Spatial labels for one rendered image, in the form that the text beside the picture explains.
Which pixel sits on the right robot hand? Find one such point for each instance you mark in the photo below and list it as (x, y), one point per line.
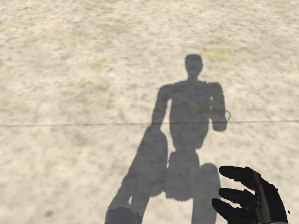
(263, 207)

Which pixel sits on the robot left thigh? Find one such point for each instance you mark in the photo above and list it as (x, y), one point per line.
(123, 215)

